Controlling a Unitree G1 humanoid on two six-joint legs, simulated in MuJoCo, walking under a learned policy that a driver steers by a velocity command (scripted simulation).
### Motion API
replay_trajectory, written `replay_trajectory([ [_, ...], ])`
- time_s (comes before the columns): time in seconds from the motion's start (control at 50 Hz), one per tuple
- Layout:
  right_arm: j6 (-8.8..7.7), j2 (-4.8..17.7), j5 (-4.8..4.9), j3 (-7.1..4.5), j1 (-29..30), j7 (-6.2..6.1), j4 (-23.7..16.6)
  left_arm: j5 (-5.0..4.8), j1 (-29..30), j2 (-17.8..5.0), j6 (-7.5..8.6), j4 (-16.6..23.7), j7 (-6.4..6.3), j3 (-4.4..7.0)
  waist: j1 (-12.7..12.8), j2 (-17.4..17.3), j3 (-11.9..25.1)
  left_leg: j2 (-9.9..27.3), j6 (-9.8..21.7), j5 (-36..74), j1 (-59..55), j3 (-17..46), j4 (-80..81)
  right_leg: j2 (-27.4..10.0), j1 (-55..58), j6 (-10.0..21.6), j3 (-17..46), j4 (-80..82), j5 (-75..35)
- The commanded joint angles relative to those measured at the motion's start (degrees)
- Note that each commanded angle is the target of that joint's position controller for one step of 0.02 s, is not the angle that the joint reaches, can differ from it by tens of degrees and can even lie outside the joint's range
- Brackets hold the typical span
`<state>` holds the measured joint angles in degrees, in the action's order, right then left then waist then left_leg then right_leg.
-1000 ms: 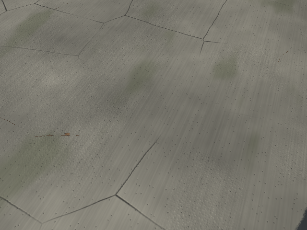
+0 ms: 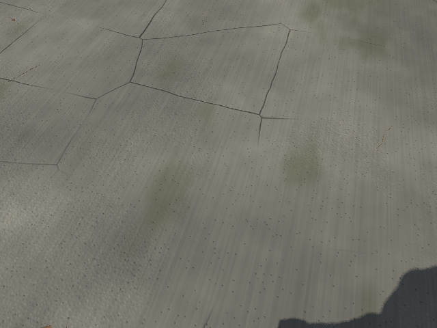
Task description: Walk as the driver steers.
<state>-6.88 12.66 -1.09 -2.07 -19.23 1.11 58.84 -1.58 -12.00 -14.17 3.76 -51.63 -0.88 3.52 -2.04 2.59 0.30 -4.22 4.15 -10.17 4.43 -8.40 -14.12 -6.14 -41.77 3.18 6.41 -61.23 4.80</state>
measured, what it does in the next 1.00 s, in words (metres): walks ahead, turning right: right foot, then left foot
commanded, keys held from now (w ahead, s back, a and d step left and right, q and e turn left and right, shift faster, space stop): w+e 0.68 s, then w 0.32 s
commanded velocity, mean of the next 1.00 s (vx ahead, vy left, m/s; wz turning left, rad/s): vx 0.50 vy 0.00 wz -0.46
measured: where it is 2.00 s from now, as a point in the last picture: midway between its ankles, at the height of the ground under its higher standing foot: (320, 199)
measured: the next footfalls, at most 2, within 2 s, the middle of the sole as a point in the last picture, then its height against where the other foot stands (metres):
right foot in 0.28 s outside the picture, level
left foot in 0.76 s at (236, 291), level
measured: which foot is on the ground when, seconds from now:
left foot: down 0.00-0.28, up 0.30-0.74, down 0.76-1.00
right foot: up 0.00-0.26, down 0.28-0.78, up 0.80-1.00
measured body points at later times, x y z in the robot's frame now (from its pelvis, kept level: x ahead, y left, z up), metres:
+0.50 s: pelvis +0.29 -0.09 +0.00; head +0.31 -0.11 +0.45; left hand +0.43 +0.15 -0.12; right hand +0.38 -0.39 -0.11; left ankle +0.38 +0.08 -0.66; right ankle +0.29 -0.15 -0.74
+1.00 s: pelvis +0.57 -0.12 +0.00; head +0.59 -0.12 +0.45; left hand +0.81 +0.04 -0.11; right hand +0.48 -0.38 -0.12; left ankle +0.61 -0.03 -0.74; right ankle +0.52 -0.27 -0.67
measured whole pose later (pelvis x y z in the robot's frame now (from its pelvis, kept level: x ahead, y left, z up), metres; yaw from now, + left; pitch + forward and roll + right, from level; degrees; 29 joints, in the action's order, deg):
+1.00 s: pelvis +0.57 -0.12 +0.00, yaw -28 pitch +2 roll +1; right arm -6.2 14.4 0.0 -2.8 -19.1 1.4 48.5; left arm -0.5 -13.3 -15.8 3.6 -40.4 -0.2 3.0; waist -2.7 2.6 0.0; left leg -3.0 3.0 -9.8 11.6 -1.3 -19.2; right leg -3.8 -34.1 1.5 3.2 -59.9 16.1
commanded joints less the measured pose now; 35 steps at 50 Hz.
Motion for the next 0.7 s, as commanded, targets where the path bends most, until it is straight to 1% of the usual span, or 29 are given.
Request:
replay_trajectory([
  [0.02,-0.81,7.7,-0.02,-1.04,3.5,-1.26,-3.6,0.31,-0.6,-1.7,0.52,2.7,0.75,0.4,2.1,-4.4,-4.2,16.8,6.7,13.1,4.1,6.1,8.6,-0.6,-0.7,-0.4,0.9,8.8,-9.0],
  [0.06,-0.49,8.6,0.37,-1.06,1.9,-1.8,-3.3,0.53,4.0,-0.9,0.74,4.5,1.54,-0.06,0.3,-3.9,-4.9,17.3,6.0,13.5,1.6,4.0,8.8,-0.3,-0.6,-0.5,-2.1,14.7,-11.7],
  [0.12,0.55,9.5,0.89,-1.2,-1.9,-2.2,-2.2,0.51,9.9,-0.1,0.82,7.6,2.81,-0.7,-2.2,-3.3,-6.5,19.0,5.5,15.2,-5.5,2.0,6.7,-0.1,-3.5,0.0,-4.9,20.3,-10.3],
  [0.16,1.56,10.1,1.21,-1.41,-3.2,-2.28,-1.9,0.41,12.5,0.0,0.81,9.9,3.71,-0.87,-2.8,-3.6,-7.1,20.3,5.1,18.3,-10.0,1.0,4.0,0.4,-4.7,0.7,-6.9,22.4,-5.9],
  [0.18,2.06,10.6,1.36,-1.55,-3.1,-2.32,-2.1,0.31,12.9,-0.2,0.8,10.9,4.15,-0.8,-2.4,-4.0,-6.9,20.8,4.7,22.1,-11.3,0.2,2.0,1.0,-3.9,1.3,-8.2,23.3,-2.9],
  [0.2,2.49,11.2,1.4,-1.71,-2.0,-2.42,-2.6,0.23,12.3,-0.8,0.78,11.6,4.55,-0.55,-1.3,-5.0,-6.0,20.9,4.0,30.1,-11.6,-1.0,-0.8,2.3,-0.8,2.3,-10.0,24.1,0.2],
  [0.22,2.86,12.1,1.39,-1.95,-1.0,-2.59,-3.3,0.19,10.6,-1.9,0.69,12.0,4.82,-0.02,0.2,-6.6,-3.9,20.8,3.3,41.0,-11.6,-2.2,-4.9,4.4,3.9,3.4,-12.2,24.1,3.0],
  [0.24,3.31,12.9,1.29,-2.16,0.0,-2.83,-3.9,0.09,6.0,-3.6,0.57,11.6,4.96,0.91,2.9,-8.1,-0.7,20.5,2.6,51.0,-10.9,-3.2,-12.0,7.0,10.8,4.6,-13.9,23.8,5.3],
  [0.26,3.74,13.2,1.39,-2.21,1.5,-2.98,-4.7,-0.08,-2.3,-6.4,0.53,9.8,4.85,2.48,7.7,-8.1,3.8,18.9,1.3,54.8,-7.7,-4.4,-23.3,9.7,22.4,6.5,-14.5,27.0,3.3],
  [0.28,3.42,12.8,1.3,-1.87,1.8,-3.01,-6.1,0.0,-12.3,-11.5,0.19,7.6,3.78,4.83,12.3,-4.4,9.2,16.2,-1.2,42.4,4.5,-4.4,-39.9,6.9,40.1,9.6,-6.4,30.2,1.7],
  [0.3,1.52,3.4,-0.4,0.93,-4.3,-1.59,-8.8,-0.04,-13.9,-18.4,0.03,7.5,2.94,6.1,6.1,11.9,15.0,4.6,-4.8,-12.6,31.7,-1.6,-62.8,-9.4,62.0,20.1,25.3,32.9,6.3],
  [0.32,-1.57,7.2,1.65,0.44,-0.1,-0.6,-10.2,0.8,-16.0,-14.7,0.57,8.6,2.77,4.88,8.6,7.7,23.6,1.5,-3.8,-22.2,39.1,12.6,-71.0,-14.7,67.1,23.5,43.4,43.1,9.5],
  [0.34,-3.02,10.2,3.71,-0.57,6.6,-0.16,-12.5,1.44,-14.1,-11.2,0.97,8.3,2.65,3.92,9.6,5.3,15.9,5.0,-1.8,-17.3,44.4,14.8,-70.2,-12.1,63.2,19.4,34.5,43.8,6.0],
  [0.36,-3.48,9.7,3.39,-0.33,8.4,-0.34,-13.4,0.93,-9.4,-9.0,1.15,9.3,2.59,3.2,6.9,0.0,10.2,7.7,-1.1,-12.0,43.1,14.2,-65.0,-9.7,53.8,16.9,25.7,43.9,1.1],
  [0.38,-3.15,9.7,2.27,-0.75,8.4,-0.78,-12.8,0.88,-4.5,-7.0,1.13,10.7,2.76,2.52,4.1,-4.0,6.6,9.7,-1.5,-9.5,38.9,13.6,-60.0,-7.2,44.4,15.2,19.8,44.8,-4.7],
  [0.4,-2.17,10.2,1.84,-1.29,6.8,-0.9,-12.8,1.34,-1.8,-5.7,1.18,11.9,2.68,1.94,1.7,-3.4,5.3,11.2,-2.0,-8.0,34.3,14.0,-56.7,-5.5,38.3,14.3,16.2,46.2,-7.9],
  [0.42,-1.14,9.9,1.44,-1.51,5.9,-0.84,-13.1,1.37,-0.8,-5.7,1.16,12.4,2.61,1.86,0.5,-2.9,4.3,11.5,-2.8,-7.5,31.9,13.8,-54.1,-4.2,34.6,14.2,14.8,47.5,-9.1],
  [0.44,-0.4,9.1,0.9,-1.52,5.6,-0.88,-13.5,1.02,-0.9,-6.5,1.28,12.5,2.39,2.01,-0.1,-2.9,3.4,11.4,-3.9,-6.7,30.9,13.0,-51.5,-3.5,31.9,14.5,13.0,48.2,-11.6],
  [0.46,0.13,8.4,0.39,-1.44,6.3,-1.05,-14.1,0.86,-1.7,-7.5,1.39,12.4,2.04,2.23,-0.2,-2.8,2.7,11.1,-5.0,-5.1,30.6,12.3,-48.6,-2.8,29.7,14.6,11.1,48.7,-13.7],
  [0.48,0.43,7.9,0.04,-1.33,8.2,-1.28,-15.0,0.77,-2.6,-8.5,1.42,12.3,1.58,2.52,0.1,-2.4,1.8,10.6,-6.0,-2.5,31.0,11.6,-44.9,-2.0,28.2,14.5,9.6,49.1,-14.7],
  [0.5,0.55,7.5,-0.07,-1.18,10.9,-1.46,-16.0,0.68,-3.7,-9.2,1.33,12.2,1.12,2.74,0.9,-1.8,0.9,9.9,-6.8,0.7,31.5,11.2,-40.3,-1.2,27.4,14.0,8.5,49.3,-14.3],
  [0.54,0.47,6.6,0.11,-0.81,15.8,-1.49,-17.5,0.4,-5.7,-9.5,0.93,11.9,0.54,2.86,2.8,-0.1,0.2,8.1,-7.2,8.3,30.4,10.9,-30.2,0.9,26.9,12.1,6.9,48.6,-10.7],
  [0.58,0.23,6.0,0.63,-0.55,19.6,-1.24,-18.7,0.3,-7.2,-9.7,0.63,11.7,0.37,2.91,4.6,1.7,0.0,6.2,-6.9,14.1,27.8,10.5,-22.0,1.8,26.7,10.3,7.0,47.6,-5.8],
  [0.62,-0.04,6.8,1.22,-0.74,22.4,-0.96,-20.1,0.19,-8.8,-10.1,0.48,11.3,0.41,3.0,5.8,2.8,-0.1,5.1,-6.6,15.8,26.1,10.8,-18.3,0.8,27.9,9.5,9.4,46.6,-2.8],
  [0.64,-0.27,7.5,1.37,-0.94,23.1,-0.76,-20.7,0.06,-9.4,-9.9,0.37,11.1,0.36,2.97,5.9,3.0,-0.1,4.9,-6.3,15.2,26.0,11.6,-16.8,0.1,29.4,9.2,11.0,45.3,-1.8],
  [0.68,-0.86,9.2,1.43,-1.57,23.1,-0.29,-21.2,-0.03,-9.6,-9.5,0.01,11.1,0.02,2.9,5.3,3.5,0.2,4.7,-5.2,12.2,25.0,12.9,-14.1,-1.4,33.1,8.6,14.7,42.1,-0.1],
  [0.7,-1.19,9.8,1.45,-1.83,22.0,-0.05,-21.0,0.19,-9.1,-9.5,-0.17,11.2,-0.19,2.87,4.7,4.3,0.4,4.9,-4.5,10.2,24.2,12.7,-13.7,-2.4,34.8,8.3,15.7,40.6,-0.7],
])
Velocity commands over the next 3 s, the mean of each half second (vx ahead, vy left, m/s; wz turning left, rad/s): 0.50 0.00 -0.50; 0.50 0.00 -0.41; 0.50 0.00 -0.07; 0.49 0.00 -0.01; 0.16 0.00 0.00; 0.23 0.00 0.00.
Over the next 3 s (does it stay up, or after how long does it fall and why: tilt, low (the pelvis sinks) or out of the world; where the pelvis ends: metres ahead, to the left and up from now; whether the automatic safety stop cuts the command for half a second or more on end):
stays up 1.24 -0.53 0.00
